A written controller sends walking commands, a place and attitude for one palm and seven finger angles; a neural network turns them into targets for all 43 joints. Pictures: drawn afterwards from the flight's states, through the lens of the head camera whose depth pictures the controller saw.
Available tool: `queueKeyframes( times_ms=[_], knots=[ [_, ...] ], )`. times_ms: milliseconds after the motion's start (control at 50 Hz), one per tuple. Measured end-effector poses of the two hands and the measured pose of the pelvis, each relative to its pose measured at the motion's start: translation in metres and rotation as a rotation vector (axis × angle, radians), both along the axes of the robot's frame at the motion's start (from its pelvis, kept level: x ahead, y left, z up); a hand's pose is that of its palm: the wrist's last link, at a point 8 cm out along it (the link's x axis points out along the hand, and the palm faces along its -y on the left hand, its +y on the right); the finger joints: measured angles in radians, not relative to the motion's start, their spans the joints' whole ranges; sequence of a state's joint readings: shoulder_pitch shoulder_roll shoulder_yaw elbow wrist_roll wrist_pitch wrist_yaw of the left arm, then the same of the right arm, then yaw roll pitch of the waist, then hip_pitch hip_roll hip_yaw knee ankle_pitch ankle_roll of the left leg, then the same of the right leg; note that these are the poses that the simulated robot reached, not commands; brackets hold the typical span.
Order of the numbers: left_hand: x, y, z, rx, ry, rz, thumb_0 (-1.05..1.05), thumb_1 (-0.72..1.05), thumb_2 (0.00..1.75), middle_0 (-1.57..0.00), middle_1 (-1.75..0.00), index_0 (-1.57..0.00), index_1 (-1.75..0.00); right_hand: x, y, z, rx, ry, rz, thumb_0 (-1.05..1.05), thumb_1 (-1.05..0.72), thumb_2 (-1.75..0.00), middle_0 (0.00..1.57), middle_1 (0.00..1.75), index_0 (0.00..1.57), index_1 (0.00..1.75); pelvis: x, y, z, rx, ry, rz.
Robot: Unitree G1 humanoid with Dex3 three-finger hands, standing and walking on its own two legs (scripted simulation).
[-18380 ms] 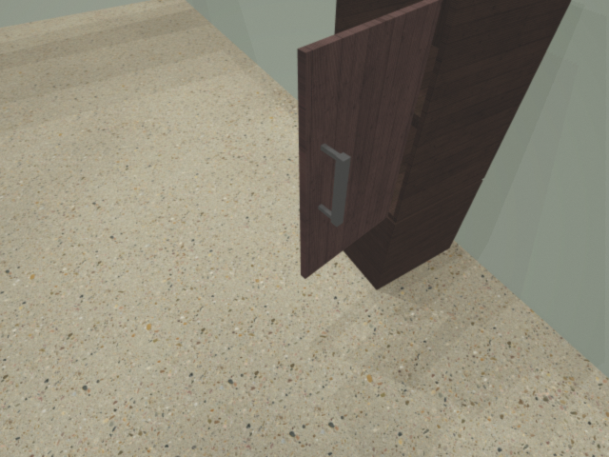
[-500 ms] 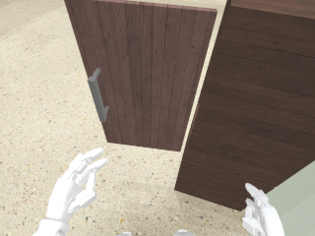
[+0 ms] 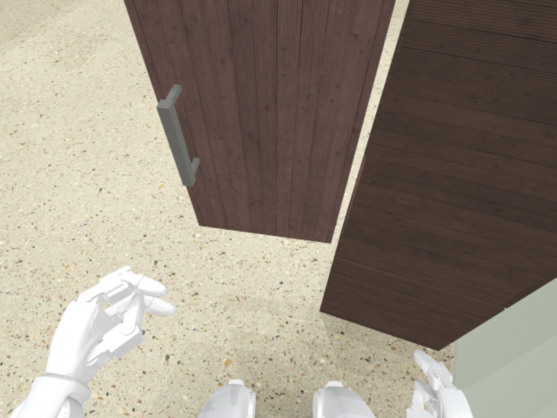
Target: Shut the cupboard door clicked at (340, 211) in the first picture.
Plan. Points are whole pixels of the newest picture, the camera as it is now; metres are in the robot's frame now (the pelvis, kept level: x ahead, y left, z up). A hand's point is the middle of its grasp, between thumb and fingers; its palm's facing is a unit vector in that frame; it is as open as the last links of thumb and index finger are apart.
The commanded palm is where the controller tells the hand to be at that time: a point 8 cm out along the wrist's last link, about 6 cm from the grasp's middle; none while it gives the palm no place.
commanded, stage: raise the hand and make a fist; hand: left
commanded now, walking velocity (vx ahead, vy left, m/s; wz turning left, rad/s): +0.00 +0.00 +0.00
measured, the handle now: (182, 139) +0.54 +0.19 +0.07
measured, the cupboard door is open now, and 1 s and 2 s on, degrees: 100 100 100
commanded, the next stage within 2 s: bring the fist close to the handle in 1.08 s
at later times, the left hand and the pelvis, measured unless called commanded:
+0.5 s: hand (108, 318) +0.23 +0.22 +0.07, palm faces -0.11 -0.99 -0.03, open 3.1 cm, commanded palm +0.21 +0.27 +0.07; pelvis +0.02 +0.04 +0.01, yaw +0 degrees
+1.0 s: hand (112, 305) +0.25 +0.22 +0.07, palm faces -0.12 -0.99 -0.03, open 3.1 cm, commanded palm +0.22 +0.27 +0.08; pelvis +0.02 +0.03 +0.02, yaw +0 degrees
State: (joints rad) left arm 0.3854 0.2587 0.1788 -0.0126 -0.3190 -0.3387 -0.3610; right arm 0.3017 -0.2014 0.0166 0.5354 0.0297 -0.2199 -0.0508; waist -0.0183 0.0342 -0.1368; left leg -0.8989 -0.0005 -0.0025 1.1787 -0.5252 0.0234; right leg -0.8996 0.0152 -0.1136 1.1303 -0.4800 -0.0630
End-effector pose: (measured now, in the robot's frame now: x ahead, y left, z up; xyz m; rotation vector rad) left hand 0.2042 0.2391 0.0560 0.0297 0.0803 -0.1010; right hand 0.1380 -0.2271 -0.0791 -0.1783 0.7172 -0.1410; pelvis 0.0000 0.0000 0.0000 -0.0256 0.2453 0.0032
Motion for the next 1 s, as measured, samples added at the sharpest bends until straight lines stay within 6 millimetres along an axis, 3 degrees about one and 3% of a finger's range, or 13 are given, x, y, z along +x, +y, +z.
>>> queueKeyframes(
  times_ms=[100, 200, 380, 500, 620, 760, 1000],
  knots=[
    [-0.002, 0.008, 0.001, 0.005, -0.017, -0.005, 0.02, 0.9, 0.9, -0.88, -1.05, -0.88, -1.05, -0.006, -0.01, 0.006, -0.06, 0.023, -0.013, 0.02, -0.9, -0.9, 0.2, 0.3, 0.21, 0.3, 0.004, 0.011, 0.002, -0.005, 0.005, -0.001],
    [0.001, 0.013, -0.001, -0.004, -0.023, -0.02, 0.02, 0.9, 0.9, -0.97, -1.15, -0.97, -1.15, 0.011, -0.008, 0.017, -0.099, -0.019, 0.002, 0.02, -0.9, -0.9, 0.2, 0.3, 0.2, 0.3, 0.007, 0.02, 0.002, -0.013, 0.004, 0.0],
    [0.008, 0.026, 0.011, -0.003, -0.045, -0.003, 0.02, 0.9, 0.9, -1.14, -1.33, -1.14, -1.33, 0.057, 0.027, 0.04, -0.074, -0.124, 0.081, 0.02, -0.9, -0.9, 0.2, 0.3, 0.2, 0.3, 0.015, 0.032, 0.008, -0.03, -0.005, 0.009],
    [0.012, 0.034, 0.013, 0.0, -0.025, -0.005, 0.02, 0.9, 0.9, -1.23, -1.43, -1.23, -1.43, 0.07, 0.047, 0.045, -0.046, -0.136, 0.127, 0.02, -0.9, -0.9, 0.2, 0.3, 0.21, 0.3, 0.02, 0.036, 0.011, -0.037, -0.007, 0.014],
    [0.02, 0.041, 0.018, 0.004, -0.024, -0.005, 0.02, 0.9, 0.9, -1.28, -1.48, -1.28, -1.48, 0.066, 0.05, 0.042, -0.04, -0.099, 0.132, 0.02, -0.9, -0.9, 0.2, 0.3, 0.21, 0.3, 0.023, 0.038, 0.014, -0.042, -0.008, 0.017],
    [0.028, 0.044, 0.022, 0.004, -0.024, -0.016, 0.02, 0.9, 0.9, -1.29, -1.5, -1.29, -1.5, 0.051, 0.037, 0.038, -0.053, -0.05, 0.096, 0.02, -0.9, -0.9, 0.2, 0.3, 0.21, 0.3, 0.025, 0.037, 0.017, -0.039, -0.009, 0.013],
    [0.027, 0.032, 0.019, -0.001, -0.021, -0.018, 0.02, 0.9, 0.9, -1.29, -1.5, -1.29, -1.5, 0.041, 0.018, 0.039, -0.075, -0.045, 0.057, 0.02, -0.9, -0.9, 0.2, 0.3, 0.21, 0.3, 0.024, 0.03, 0.016, -0.031, -0.008, 0.007]
  ],
)
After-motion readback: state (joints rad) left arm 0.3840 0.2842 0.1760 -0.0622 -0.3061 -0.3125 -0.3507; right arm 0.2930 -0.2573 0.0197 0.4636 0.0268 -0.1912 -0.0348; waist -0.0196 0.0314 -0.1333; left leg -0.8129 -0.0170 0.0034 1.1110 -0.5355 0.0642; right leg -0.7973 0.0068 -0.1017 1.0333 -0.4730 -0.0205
